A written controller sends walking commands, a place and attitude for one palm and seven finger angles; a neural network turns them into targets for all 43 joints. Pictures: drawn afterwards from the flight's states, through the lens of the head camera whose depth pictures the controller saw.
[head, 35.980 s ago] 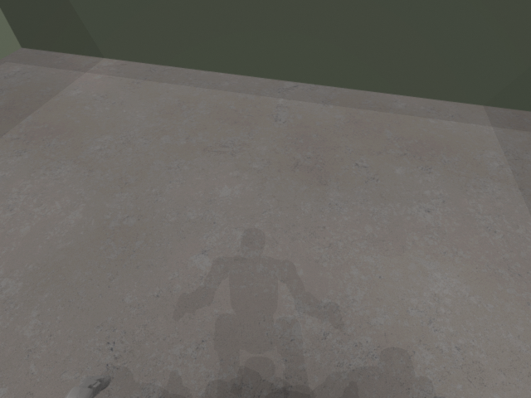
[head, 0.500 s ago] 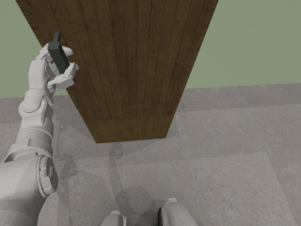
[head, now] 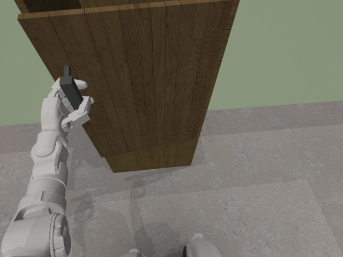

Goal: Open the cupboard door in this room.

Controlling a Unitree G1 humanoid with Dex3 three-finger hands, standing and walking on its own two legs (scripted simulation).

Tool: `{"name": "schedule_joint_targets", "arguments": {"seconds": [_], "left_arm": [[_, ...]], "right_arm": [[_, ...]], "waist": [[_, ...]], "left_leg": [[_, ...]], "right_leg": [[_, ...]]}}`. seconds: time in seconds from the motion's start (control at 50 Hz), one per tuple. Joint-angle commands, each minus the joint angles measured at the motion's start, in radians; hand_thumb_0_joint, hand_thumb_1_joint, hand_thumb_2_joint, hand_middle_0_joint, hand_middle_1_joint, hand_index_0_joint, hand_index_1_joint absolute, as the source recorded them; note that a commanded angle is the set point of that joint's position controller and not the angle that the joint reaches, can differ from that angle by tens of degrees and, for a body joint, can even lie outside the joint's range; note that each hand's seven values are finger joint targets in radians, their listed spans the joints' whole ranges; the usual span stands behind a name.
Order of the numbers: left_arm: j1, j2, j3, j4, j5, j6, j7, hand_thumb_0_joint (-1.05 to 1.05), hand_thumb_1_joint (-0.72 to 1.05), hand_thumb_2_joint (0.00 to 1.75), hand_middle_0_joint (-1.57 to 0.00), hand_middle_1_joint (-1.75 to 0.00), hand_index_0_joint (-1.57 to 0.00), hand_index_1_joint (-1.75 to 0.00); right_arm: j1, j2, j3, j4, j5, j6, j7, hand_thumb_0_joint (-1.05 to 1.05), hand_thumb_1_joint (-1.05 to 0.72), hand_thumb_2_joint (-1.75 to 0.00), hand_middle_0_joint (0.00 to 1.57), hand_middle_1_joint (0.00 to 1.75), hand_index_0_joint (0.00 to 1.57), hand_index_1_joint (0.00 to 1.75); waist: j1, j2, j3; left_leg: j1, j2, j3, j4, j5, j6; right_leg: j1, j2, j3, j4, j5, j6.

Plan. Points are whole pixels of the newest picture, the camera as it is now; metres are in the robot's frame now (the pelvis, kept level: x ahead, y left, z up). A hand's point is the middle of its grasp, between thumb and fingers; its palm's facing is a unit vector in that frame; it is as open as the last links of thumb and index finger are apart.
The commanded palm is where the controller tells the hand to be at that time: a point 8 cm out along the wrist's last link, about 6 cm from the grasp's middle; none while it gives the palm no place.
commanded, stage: pull the door open along its arc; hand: left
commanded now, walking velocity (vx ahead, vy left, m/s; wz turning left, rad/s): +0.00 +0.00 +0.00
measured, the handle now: (76, 92) +0.49 +0.21 +0.07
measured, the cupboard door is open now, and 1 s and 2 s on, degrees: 7 40 41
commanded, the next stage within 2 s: open thumb and fingers to let go in 0.74 s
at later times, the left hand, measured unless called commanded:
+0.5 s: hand (117, 158) +0.31 +0.10 +0.07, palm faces +0.44 -0.90 +0.04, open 6.3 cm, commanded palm +0.25 +0.14 +0.07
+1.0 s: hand (137, 177) +0.27 +0.06 +0.07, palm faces +0.47 -0.88 -0.02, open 6.6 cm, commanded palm +0.22 +0.09 +0.07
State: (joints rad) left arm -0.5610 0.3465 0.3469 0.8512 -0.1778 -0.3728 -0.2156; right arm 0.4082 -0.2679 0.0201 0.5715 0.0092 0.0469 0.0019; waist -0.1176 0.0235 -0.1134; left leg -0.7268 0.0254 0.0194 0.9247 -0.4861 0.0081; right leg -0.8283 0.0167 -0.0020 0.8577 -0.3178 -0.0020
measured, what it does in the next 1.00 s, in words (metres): stands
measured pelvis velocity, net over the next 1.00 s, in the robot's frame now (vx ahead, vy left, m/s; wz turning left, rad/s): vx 0.01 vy -0.05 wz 0.09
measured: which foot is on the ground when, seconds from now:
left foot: down 0.00-1.00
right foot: down 0.00-1.00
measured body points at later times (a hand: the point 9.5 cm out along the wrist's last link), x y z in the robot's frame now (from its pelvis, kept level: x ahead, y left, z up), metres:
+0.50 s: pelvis +0.01 -0.02 +0.01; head +0.06 -0.03 +0.46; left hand +0.29 +0.14 +0.07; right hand +0.22 -0.21 -0.08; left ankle -0.03 +0.11 -0.69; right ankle +0.05 -0.12 -0.69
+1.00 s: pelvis +0.01 -0.05 +0.00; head +0.03 -0.07 +0.45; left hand +0.24 +0.10 +0.08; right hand +0.21 -0.25 -0.09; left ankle -0.03 +0.11 -0.69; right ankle +0.05 -0.12 -0.69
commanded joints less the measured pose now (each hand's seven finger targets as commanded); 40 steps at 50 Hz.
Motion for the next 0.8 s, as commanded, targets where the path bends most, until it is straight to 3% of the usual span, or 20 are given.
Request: {"name": "schedule_joint_targets", "arguments": {"seconds": [0.0, 0.02, 0.04, 0.06, 0.08, 0.12, 0.16, 0.18, 0.22, 0.26, 0.34, 0.38, 0.4, 0.48, 0.5, 0.56, 0.62, 0.66, 0.7, 0.78], "left_arm": [[-0.083, 0.170, 0.001, -0.365, -0.031, -0.064, -0.005, 0.00, 0.90, 0.90, -0.40, -1.35, -0.40, -1.35], [-0.048, 0.162, 0.000, -0.394, -0.033, -0.060, 0.004, 0.00, 0.90, 0.90, -0.40, -1.35, -0.40, -1.35], [-0.028, 0.130, 0.075, -0.447, -0.077, -0.051, 0.101, 0.00, 0.90, 0.90, -0.40, -1.35, -0.40, -1.35], [0.022, 0.064, 0.013, -0.491, -0.058, -0.046, 0.148, 0.00, 0.90, 0.90, -0.40, -1.35, -0.40, -1.35], [0.085, 0.008, 0.005, -0.526, -0.065, -0.040, 0.197, 0.00, 0.90, 0.90, -0.40, -1.35, -0.40, -1.35], [0.155, -0.031, -0.007, -0.600, -0.042, -0.036, 0.294, 0.00, 0.90, 0.90, -0.40, -1.35, -0.40, -1.35], [0.219, -0.109, -0.065, -0.663, 0.001, -0.028, 0.395, 0.00, 0.90, 0.90, -0.40, -1.35, -0.40, -1.35], [0.218, -0.130, -0.098, -0.695, 0.032, -0.028, 0.435, 0.00, 0.90, 0.90, -0.40, -1.35, -0.40, -1.35], [0.273, -0.180, -0.163, -0.775, 0.094, -0.028, 0.506, 0.00, 0.90, 0.90, -0.40, -1.35, -0.40, -1.35], [0.315, -0.236, -0.233, -0.829, 0.139, -0.019, 0.550, 0.00, 0.90, 0.90, -0.40, -1.35, -0.40, -1.35], [0.348, -0.330, -0.339, -0.917, 0.197, 0.014, 0.651, 0.00, 0.90, 0.90, -0.40, -1.35, -0.40, -1.35], [0.411, -0.387, -0.398, -0.955, 0.213, 0.037, 0.684, 0.00, 0.90, 0.90, -0.40, -1.35, -0.40, -1.35], [0.421, -0.398, -0.415, -0.970, 0.224, 0.048, 0.705, 0.00, 0.90, 0.90, -0.40, -1.35, -0.40, -1.35], [0.494, -0.471, -0.516, -1.040, 0.268, 0.095, 0.763, 0.00, 0.90, 0.90, -0.40, -1.35, -0.40, -1.35], [0.532, -0.487, -0.541, -1.053, 0.284, 0.102, 0.771, 0.00, 0.90, 0.90, -0.40, -1.35, -0.40, -1.35], [0.627, -0.527, -0.610, -1.109, 0.314, 0.121, 0.778, 0.00, 0.90, 0.90, -0.40, -1.35, -0.40, -1.35], [0.747, -0.567, -0.667, -1.163, 0.302, 0.134, 0.763, 0.00, 0.90, 0.90, -0.40, -1.35, -0.40, -1.35], [0.842, -0.570, -0.683, -1.234, 0.287, 0.138, 0.752, 0.00, 0.90, 0.90, -0.40, -1.35, -0.40, -1.35], [0.927, -0.568, -0.687, -1.253, 0.279, 0.149, 0.741, 0.00, 0.90, 0.90, -0.40, -1.35, -0.40, -1.35], [0.798, -0.533, -0.629, -1.226, 0.271, 0.156, 0.774, 0.00, 0.90, 0.90, -0.40, -1.35, -0.40, -1.35]], "right_arm": [[-0.005, -0.138, -0.063, -0.149, 0.016, -0.041, -0.011, 0.00, -0.90, -0.90, 0.20, 0.30, 0.20, 0.30], [-0.016, -0.134, -0.063, -0.152, 0.017, -0.043, -0.011, 0.00, -0.90, -0.90, 0.20, 0.30, 0.20, 0.30], [-0.042, -0.111, -0.065, -0.154, 0.016, -0.050, -0.010, 0.00, -0.90, -0.90, 0.20, 0.30, 0.20, 0.30], [-0.054, -0.108, -0.065, -0.159, 0.012, -0.059, -0.007, 0.00, -0.90, -0.90, 0.20, 0.30, 0.20, 0.30], [-0.069, -0.098, -0.066, -0.164, 0.013, -0.070, -0.001, 0.00, -0.90, -0.90, 0.20, 0.30, 0.20, 0.30], [-0.091, -0.089, -0.065, -0.164, 0.003, -0.083, 0.006, 0.00, -0.90, -0.90, 0.20, 0.30, 0.20, 0.30], [-0.119, -0.077, -0.065, -0.165, -0.011, -0.090, 0.014, 0.00, -0.90, -0.90, 0.20, 0.30, 0.20, 0.30], [-0.121, -0.075, -0.065, -0.161, -0.019, -0.091, 0.017, 0.00, -0.90, -0.90, 0.20, 0.30, 0.20, 0.30], [-0.141, -0.064, -0.066, -0.171, -0.032, -0.093, 0.023, 0.00, -0.90, -0.90, 0.20, 0.30, 0.20, 0.30], [-0.157, -0.055, -0.065, -0.176, -0.042, -0.088, 0.025, 0.00, -0.90, -0.90, 0.20, 0.30, 0.20, 0.30], [-0.200, -0.037, -0.061, -0.184, -0.057, -0.078, 0.015, 0.00, -0.90, -0.90, 0.20, 0.30, 0.20, 0.30], [-0.222, -0.028, -0.057, -0.194, -0.062, -0.075, 0.012, 0.00, -0.90, -0.90, 0.20, 0.30, 0.20, 0.30], [-0.224, -0.027, -0.058, -0.196, -0.064, -0.072, 0.008, 0.00, -0.90, -0.90, 0.20, 0.30, 0.20, 0.30], [-0.259, -0.011, -0.053, -0.205, -0.075, -0.064, 0.002, 0.00, -0.90, -0.90, 0.20, 0.30, 0.20, 0.30], [-0.255, -0.008, -0.053, -0.207, -0.077, -0.063, 0.000, 0.00, -0.90, -0.90, 0.20, 0.30, 0.20, 0.30], [-0.274, 0.005, -0.050, -0.215, -0.082, -0.066, 0.002, 0.00, -0.90, -0.90, 0.20, 0.30, 0.20, 0.30], [-0.292, 0.013, -0.045, -0.225, -0.075, -0.073, 0.008, 0.00, -0.90, -0.90, 0.20, 0.30, 0.20, 0.30], [-0.302, 0.017, -0.040, -0.239, -0.071, -0.079, 0.014, 0.00, -0.90, -0.90, 0.20, 0.30, 0.20, 0.30], [-0.313, 0.020, -0.038, -0.244, -0.065, -0.082, 0.015, 0.00, -0.90, -0.90, 0.20, 0.30, 0.20, 0.30], [-0.330, 0.019, -0.032, -0.233, -0.073, -0.088, 0.004, 0.00, -0.90, -0.90, 0.20, 0.30, 0.20, 0.30]], "waist": [[0.084, 0.023, -0.369], [0.088, 0.021, -0.353], [0.135, 0.000, -0.336], [0.118, 0.005, -0.332], [0.130, 0.001, -0.306], [0.141, -0.015, -0.300], [0.139, -0.019, -0.290], [0.130, -0.053, -0.282], [0.136, -0.042, -0.296], [0.132, -0.026, -0.295], [0.119, -0.055, -0.277], [0.122, -0.054, -0.265], [0.116, -0.090, -0.260], [0.113, -0.075, -0.244], [0.111, -0.100, -0.241], [0.112, -0.094, -0.244], [0.114, -0.081, -0.228], [0.129, -0.057, -0.244], [0.132, -0.079, -0.224], [0.123, -0.093, -0.159]], "left_leg": [[0.055, -0.031, 0.004, -0.167, 0.342, 0.012], [0.059, -0.031, 0.005, -0.175, 0.333, 0.011], [0.048, -0.034, 0.003, -0.184, 0.325, 0.002], [0.070, -0.034, 0.005, -0.189, 0.330, -0.001], [0.081, -0.034, 0.002, -0.194, 0.341, -0.007], [0.091, -0.034, 0.001, -0.193, 0.366, -0.011], [0.105, -0.035, 0.006, -0.187, 0.366, -0.013], [0.109, -0.032, 0.000, -0.186, 0.374, -0.013], [0.130, -0.030, -0.004, -0.181, 0.399, -0.013], [0.151, -0.031, -0.001, -0.175, 0.405, -0.012], [0.155, -0.034, -0.009, -0.173, 0.345, -0.008], [0.159, -0.039, -0.010, -0.173, 0.331, -0.007], [0.161, -0.038, -0.017, -0.172, 0.326, -0.006], [0.166, -0.042, -0.017, -0.165, 0.308, -0.005], [0.168, -0.041, -0.023, -0.166, 0.314, -0.005], [0.174, -0.043, -0.020, -0.152, 0.322, -0.003], [0.181, -0.044, -0.023, -0.149, 0.325, -0.004], [0.179, -0.050, -0.023, -0.144, 0.324, -0.005], [0.173, -0.050, -0.028, -0.142, 0.316, -0.006], [0.140, -0.059, -0.035, -0.123, 0.231, -0.008]], "right_leg": [[0.487, 0.004, -0.016, -0.073, 0.325, -0.031], [0.488, 0.002, -0.017, -0.077, 0.319, -0.029], [0.478, 0.005, -0.029, -0.090, 0.289, -0.025], [0.477, 0.004, -0.034, -0.091, 0.289, -0.022], [0.458, 0.004, -0.045, -0.096, 0.282, -0.024], [0.468, -0.001, -0.052, -0.090, 0.297, -0.024], [0.463, -0.007, -0.053, -0.086, 0.297, -0.024], [0.460, -0.010, -0.057, -0.082, 0.301, -0.023], [0.466, -0.014, -0.056, -0.070, 0.312, -0.026], [0.462, -0.019, -0.055, -0.070, 0.320, -0.028], [0.464, -0.023, -0.050, -0.085, 0.276, -0.026], [0.471, -0.025, -0.050, -0.092, 0.266, -0.027], [0.475, -0.025, -0.051, -0.100, 0.260, -0.026], [0.475, -0.032, -0.042, -0.108, 0.252, -0.025], [0.483, -0.032, -0.044, -0.109, 0.259, -0.027], [0.496, -0.039, -0.036, -0.111, 0.297, -0.026], [0.508, -0.039, -0.043, -0.112, 0.316, -0.028], [0.537, -0.044, -0.037, -0.110, 0.346, -0.027], [0.546, -0.044, -0.035, -0.116, 0.355, -0.027], [0.471, -0.048, -0.012, -0.141, 0.219, -0.019]]}}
